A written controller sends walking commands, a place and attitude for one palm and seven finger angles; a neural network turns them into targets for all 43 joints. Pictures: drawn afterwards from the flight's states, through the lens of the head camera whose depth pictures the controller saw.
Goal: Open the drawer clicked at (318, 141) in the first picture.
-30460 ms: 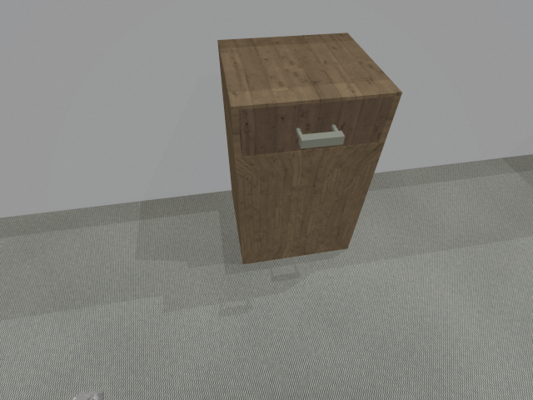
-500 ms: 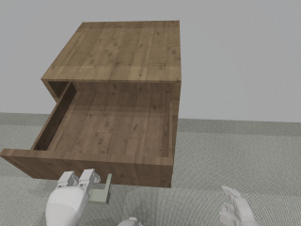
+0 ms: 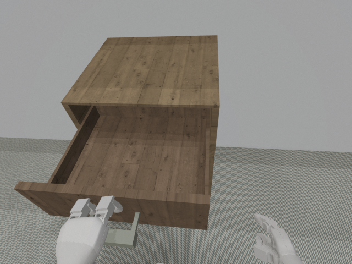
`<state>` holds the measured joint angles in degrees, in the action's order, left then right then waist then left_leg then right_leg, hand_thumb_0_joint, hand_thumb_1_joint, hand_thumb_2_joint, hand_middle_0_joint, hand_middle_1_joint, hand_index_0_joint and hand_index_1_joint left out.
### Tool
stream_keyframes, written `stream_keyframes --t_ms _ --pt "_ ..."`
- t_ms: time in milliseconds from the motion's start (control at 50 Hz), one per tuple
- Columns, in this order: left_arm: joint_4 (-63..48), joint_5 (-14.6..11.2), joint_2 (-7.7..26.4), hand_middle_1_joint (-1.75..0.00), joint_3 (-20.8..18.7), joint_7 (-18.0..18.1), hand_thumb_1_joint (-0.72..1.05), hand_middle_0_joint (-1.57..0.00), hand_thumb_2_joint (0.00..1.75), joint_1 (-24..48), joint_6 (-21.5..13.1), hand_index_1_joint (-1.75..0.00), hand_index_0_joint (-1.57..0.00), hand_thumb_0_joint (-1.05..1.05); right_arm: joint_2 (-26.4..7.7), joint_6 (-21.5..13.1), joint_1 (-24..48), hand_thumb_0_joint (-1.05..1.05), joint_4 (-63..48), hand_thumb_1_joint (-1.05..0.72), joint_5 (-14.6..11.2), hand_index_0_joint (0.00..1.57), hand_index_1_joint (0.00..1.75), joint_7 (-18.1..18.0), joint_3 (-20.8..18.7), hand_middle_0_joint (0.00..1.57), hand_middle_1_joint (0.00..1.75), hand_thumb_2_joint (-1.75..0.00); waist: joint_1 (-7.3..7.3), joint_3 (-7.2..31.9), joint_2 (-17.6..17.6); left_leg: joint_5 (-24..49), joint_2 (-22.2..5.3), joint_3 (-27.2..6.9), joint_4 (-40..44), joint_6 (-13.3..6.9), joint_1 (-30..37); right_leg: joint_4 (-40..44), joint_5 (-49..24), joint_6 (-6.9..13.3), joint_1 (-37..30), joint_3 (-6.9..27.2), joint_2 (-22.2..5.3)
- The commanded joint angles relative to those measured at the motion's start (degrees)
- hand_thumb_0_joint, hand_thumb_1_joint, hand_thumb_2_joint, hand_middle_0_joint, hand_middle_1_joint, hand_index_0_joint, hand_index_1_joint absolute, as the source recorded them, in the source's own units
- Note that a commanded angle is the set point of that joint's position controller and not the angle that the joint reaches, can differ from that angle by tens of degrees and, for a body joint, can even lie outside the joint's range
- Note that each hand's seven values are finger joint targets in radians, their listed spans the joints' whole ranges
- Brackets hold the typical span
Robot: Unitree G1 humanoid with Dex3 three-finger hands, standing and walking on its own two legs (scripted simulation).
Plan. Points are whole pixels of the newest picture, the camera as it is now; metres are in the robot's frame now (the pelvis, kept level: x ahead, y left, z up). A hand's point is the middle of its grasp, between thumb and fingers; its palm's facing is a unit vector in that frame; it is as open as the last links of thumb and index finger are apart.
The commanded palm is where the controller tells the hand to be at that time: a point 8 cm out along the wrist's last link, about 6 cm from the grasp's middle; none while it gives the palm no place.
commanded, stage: lift the hand off the handle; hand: left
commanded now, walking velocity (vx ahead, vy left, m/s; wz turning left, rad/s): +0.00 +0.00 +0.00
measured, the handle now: (111, 225) +0.21 +0.18 -0.02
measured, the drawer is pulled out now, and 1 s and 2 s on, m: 0.29 0.29 0.29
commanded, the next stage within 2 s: draw the hand back to the body in 1.46 s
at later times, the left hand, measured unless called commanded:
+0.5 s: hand (93, 235) +0.17 +0.18 +0.05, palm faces +0.03 -0.18 -0.98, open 13.7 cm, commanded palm +0.14 +0.18 +0.11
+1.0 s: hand (86, 231) +0.17 +0.18 +0.09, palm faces +0.06 -0.18 -0.98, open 13.8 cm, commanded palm +0.14 +0.18 +0.15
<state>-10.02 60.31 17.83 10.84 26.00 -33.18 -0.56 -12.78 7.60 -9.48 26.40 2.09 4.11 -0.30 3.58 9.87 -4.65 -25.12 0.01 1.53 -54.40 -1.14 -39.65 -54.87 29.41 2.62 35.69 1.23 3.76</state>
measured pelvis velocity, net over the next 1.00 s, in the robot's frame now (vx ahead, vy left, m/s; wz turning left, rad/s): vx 0.01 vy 0.00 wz -0.02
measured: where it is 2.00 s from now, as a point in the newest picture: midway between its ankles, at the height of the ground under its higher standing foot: outside the picture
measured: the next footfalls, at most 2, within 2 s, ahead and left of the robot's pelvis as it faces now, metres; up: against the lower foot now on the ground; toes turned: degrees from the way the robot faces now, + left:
none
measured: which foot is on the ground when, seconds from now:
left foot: down 0.00-1.00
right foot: down 0.00-1.00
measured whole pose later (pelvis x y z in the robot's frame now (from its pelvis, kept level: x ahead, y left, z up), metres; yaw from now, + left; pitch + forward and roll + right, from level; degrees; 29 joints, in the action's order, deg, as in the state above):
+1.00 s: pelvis +0.01 +0.00 +0.02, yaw -1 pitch +5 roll +0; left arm -24.6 56.5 21.3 8.7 17.3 -38.0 1.4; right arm -13.6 6.4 -9.3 26.4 1.1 5.6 -0.1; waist 5.3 7.6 -5.8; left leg -22.0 -0.6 2.4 -45.0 -0.7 -28.2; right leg -45.3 25.6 2.9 24.7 2.6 4.3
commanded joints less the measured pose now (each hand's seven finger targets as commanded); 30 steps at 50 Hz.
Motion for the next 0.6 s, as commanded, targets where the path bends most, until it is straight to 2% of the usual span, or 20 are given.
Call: stream_keyframes --t_ms 0,80,140,160,180,200,240,260,280,340,360,380,400,440,460,500,520,540,560,580 --pt "-12.54 0.80 6.03 -1.20 -4.49 2.30 -0.50 -0.30 0.30 0.64 -0.61 -1.20 -0.30 0.00 -5.08 -3.19 7.10 0.00 -10.54 -0.90 -0.38 0.20 0.30 0.07 -2.00 0.20 0.30 -0.90 -0.33 4.38 4.29 12.45 0.58 -1.91 5.90 -1.37 13.46 11.40 -16.14 1.40 3.04 1.74 -0.70" --pt "-15.42 0.44 6.78 -1.20 -4.80 1.78 -0.50 -0.30 0.30 2.40 0.18 -1.20 -0.30 0.00 -5.15 -3.34 6.97 0.00 -10.83 -0.90 -0.23 0.20 0.30 0.36 -1.92 0.20 0.30 -0.90 -0.38 6.00 3.89 13.18 0.61 -1.83 5.91 -1.24 15.30 12.09 -15.86 1.45 3.22 2.91 -0.81" --pt "-16.27 -0.20 7.02 -1.20 -5.48 1.22 -0.50 -0.30 0.30 -0.80 0.11 -1.20 -0.30 0.00 -5.00 -3.55 6.78 0.00 -11.22 -0.90 -0.38 0.20 0.30 0.43 -1.85 0.20 0.30 -0.90 0.34 6.65 4.13 14.76 0.45 -1.95 6.24 -1.29 16.22 12.05 -17.39 1.59 1.74 2.99 -0.59" --pt "-17.25 -1.02 5.58 -1.20 -3.68 0.85 -0.50 -0.30 0.30 -0.88 -0.08 -1.20 -0.30 0.00 -4.81 -3.54 7.24 0.00 -11.17 -0.90 -0.77 0.20 0.30 0.32 -1.93 0.20 0.30 -0.90 -0.30 5.47 3.26 14.46 0.50 -2.00 6.72 -1.59 15.83 12.24 -18.27 1.36 0.80 1.92 -0.98" --pt "-17.80 -0.78 7.44 -1.20 -5.25 0.57 -0.50 -0.30 0.30 -0.29 -0.15 -1.20 -0.30 0.00 -5.02 -3.60 6.94 0.00 -11.22 -0.90 -0.39 0.20 0.30 0.44 -2.03 0.20 0.30 -0.90 0.07 5.61 4.45 14.83 0.50 -1.83 6.05 -1.36 16.32 12.80 -17.95 1.51 2.03 3.66 -0.77" --pt "-16.77 -0.98 7.16 -1.20 -5.46 0.59 -0.50 -0.30 0.30 -1.96 -0.24 -1.20 -0.30 0.00 -4.91 -3.60 6.99 0.00 -11.17 -0.90 -0.63 0.20 0.30 0.26 -1.94 0.20 0.30 -0.90 -0.07 4.59 5.33 14.51 0.46 -1.95 6.49 -1.55 15.54 12.83 -18.95 1.32 0.58 2.64 -0.91" --pt "-17.19 -0.63 8.46 -1.20 -6.72 0.39 -0.50 -0.30 0.30 -1.55 -0.01 -1.20 -0.30 0.00 -5.15 -3.70 7.01 0.00 -11.08 -0.90 -0.29 0.20 0.30 0.56 -1.68 0.20 0.30 -0.90 0.13 4.76 5.42 15.07 0.48 -2.00 6.38 -1.22 16.39 13.18 -18.35 1.42 1.92 4.12 -0.76" --pt "-17.41 -1.10 6.72 -1.20 -5.12 0.22 -0.50 -0.30 0.30 -1.05 -0.16 -1.20 -0.30 0.00 -4.92 -3.59 7.39 0.00 -10.82 -0.90 -0.76 0.20 0.30 0.27 -1.85 0.20 0.30 -0.90 -0.41 3.15 4.86 14.19 0.50 -1.93 7.15 -1.60 15.51 13.39 -19.42 1.21 0.34 2.69 -1.12" --pt "-18.30 -0.69 8.32 -1.20 -6.61 0.05 -0.50 -0.30 0.30 -0.35 -0.19 -1.20 -0.30 0.00 -5.14 -3.71 6.87 0.00 -10.91 -0.90 -0.39 0.20 0.30 0.47 -1.92 0.20 0.30 -0.90 0.13 4.46 4.37 14.86 0.44 -1.89 6.79 -1.26 16.61 13.58 -18.36 1.42 1.55 3.98 -0.91" --pt "-19.40 -1.21 7.61 -1.20 -5.81 -0.52 -0.50 -0.30 0.30 -1.83 0.19 -1.20 -0.30 0.00 -5.07 -3.92 7.08 0.00 -11.25 -0.90 -0.49 0.20 0.30 0.76 -1.88 0.20 0.30 -0.90 0.44 5.28 3.93 15.45 0.36 -1.89 7.38 -1.35 17.61 13.91 -18.42 1.40 0.22 3.79 -1.10" --pt "-19.80 -1.74 7.28 -1.20 -5.53 -0.82 -0.50 -0.30 0.30 -0.99 -0.07 -1.20 -0.30 0.00 -4.94 -3.87 7.44 0.00 -10.89 -0.90 -0.86 0.20 0.30 0.54 -2.02 0.20 0.30 -0.90 -0.04 3.87 4.07 15.11 0.29 -1.98 7.88 -1.53 17.35 14.19 -19.40 1.41 -0.45 3.42 -1.26" --pt "-19.96 -1.65 8.34 -1.20 -6.69 -1.01 -0.50 -0.30 0.30 -2.23 -0.07 -1.20 -0.30 0.00 -5.07 -3.92 7.11 0.00 -11.19 -0.90 -0.54 0.20 0.30 0.70 -2.10 0.20 0.30 -0.90 0.81 4.93 4.73 15.55 0.26 -1.84 7.70 -1.31 17.68 14.30 -18.77 1.43 -0.14 3.96 -1.03" --pt "-19.94 -2.00 6.95 -1.20 -5.14 -1.16 -0.50 -0.30 0.30 -3.02 -0.20 -1.20 -0.30 0.00 -4.85 -3.98 7.50 0.00 -11.19 -0.90 -0.95 0.20 0.30 0.55 -1.99 0.20 0.30 -0.90 0.18 3.20 4.49 14.97 0.26 -2.05 8.22 -1.57 17.29 14.50 -19.08 1.29 -0.85 3.10 -1.29" --pt "-21.42 -1.56 8.93 -1.20 -6.95 -1.37 -0.50 -0.30 0.30 -2.55 -0.10 -1.20 -0.30 0.00 -5.04 -4.21 7.02 0.00 -11.18 -0.90 -0.49 0.20 0.30 0.85 -1.91 0.20 0.30 -0.90 0.82 4.95 4.81 16.33 0.19 -1.99 7.91 -1.35 18.71 14.91 -18.91 1.55 -0.14 4.61 -1.13" --pt "-21.29 -1.78 7.45 -1.20 -5.60 -1.44 -0.50 -0.30 0.30 -2.97 -0.14 -1.20 -0.30 0.00 -4.80 -4.08 7.50 0.00 -11.07 -0.90 -0.86 0.20 0.30 0.75 -1.93 0.20 0.30 -0.90 0.40 3.47 3.65 15.60 0.18 -1.90 8.41 -1.44 18.32 14.99 -19.21 1.51 -0.89 3.92 -1.34" --pt "-21.92 -1.79 6.89 -1.20 -4.75 -1.74 -0.50 -0.30 0.30 -2.29 -0.03 -1.20 -0.30 0.00 -4.86 -4.05 7.38 0.00 -11.19 -0.90 -0.80 0.20 0.30 0.95 -2.05 0.20 0.30 -0.90 0.31 3.29 4.57 15.05 0.05 -2.09 8.68 -1.48 18.34 15.27 -18.19 1.46 -0.93 3.67 -1.43" --pt "-21.17 -2.14 7.69 -1.20 -5.91 -1.85 -0.50 -0.30 0.30 -3.31 0.27 -1.20 -0.30 0.00 -4.74 -4.31 8.08 0.00 -11.26 -0.90 -1.13 0.20 0.30 0.96 -1.84 0.20 0.30 -0.90 0.64 1.77 4.99 15.26 0.16 -2.47 9.05 -1.39 18.37 16.09 -18.50 1.63 -1.01 4.45 -1.28" --pt "-21.10 -1.36 8.61 -1.20 -6.54 -2.01 -0.50 -0.30 0.30 -2.97 0.59 -1.20 -0.30 0.00 -4.99 -4.24 7.22 0.00 -11.04 -0.90 -0.67 0.20 0.30 1.29 -1.69 0.20 0.30 -0.90 0.85 3.98 5.04 15.96 0.04 -1.92 8.63 -1.14 18.99 15.63 -17.56 1.49 -0.26 4.73 -1.13" --pt "-21.25 -2.04 7.13 -1.20 -5.25 -2.18 -0.50 -0.30 0.30 -2.58 0.64 -1.20 -0.30 0.00 -4.63 -4.11 7.87 0.00 -10.92 -0.90 -1.27 0.20 0.30 1.02 -1.74 0.20 0.30 -0.90 0.46 2.48 4.98 15.36 0.04 -1.97 9.43 -1.40 18.30 15.75 -19.12 1.30 -2.00 3.51 -1.55" --pt "-21.54 -1.47 8.92 -1.20 -6.66 -2.38 -0.50 -0.30 0.30 -1.31 0.85 -1.20 -0.30 0.00 -4.91 -4.08 7.55 0.00 -10.91 -0.90 -0.84 0.20 0.30 1.12 -1.87 0.20 0.30 -0.90 0.86 2.97 5.55 15.58 0.00 -1.83 9.17 -1.08 18.81 16.28 -17.49 1.32 -0.67 4.70 -1.22"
